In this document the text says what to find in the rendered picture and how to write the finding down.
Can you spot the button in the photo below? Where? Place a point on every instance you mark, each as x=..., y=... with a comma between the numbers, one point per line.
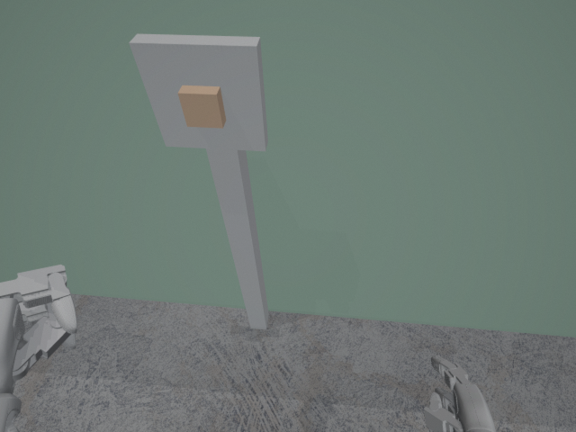
x=202, y=106

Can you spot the left robot hand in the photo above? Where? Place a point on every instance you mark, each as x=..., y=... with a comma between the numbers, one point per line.
x=41, y=298

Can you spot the right robot hand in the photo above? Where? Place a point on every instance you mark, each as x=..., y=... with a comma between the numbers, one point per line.
x=465, y=409

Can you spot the panel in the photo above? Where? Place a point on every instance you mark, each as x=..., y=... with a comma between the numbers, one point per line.
x=166, y=63

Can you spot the robot left forearm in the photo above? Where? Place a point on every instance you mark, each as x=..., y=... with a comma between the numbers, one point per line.
x=10, y=408

